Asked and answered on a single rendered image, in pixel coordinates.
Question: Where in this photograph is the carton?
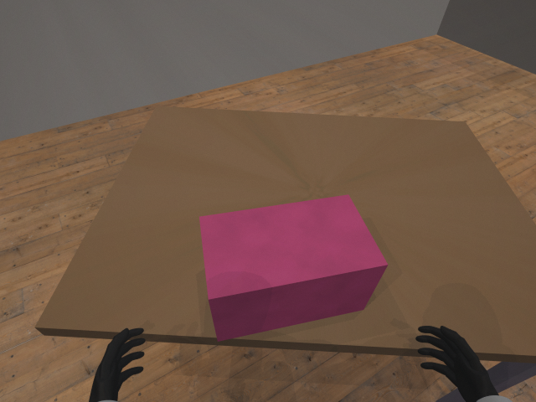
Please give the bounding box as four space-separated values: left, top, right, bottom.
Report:
199 195 388 342

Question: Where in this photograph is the robot right hand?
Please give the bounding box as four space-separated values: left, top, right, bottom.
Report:
415 326 499 402

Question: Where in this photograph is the robot left hand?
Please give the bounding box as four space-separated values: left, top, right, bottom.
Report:
89 328 145 402

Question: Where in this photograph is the table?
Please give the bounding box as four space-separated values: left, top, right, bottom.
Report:
35 106 536 402

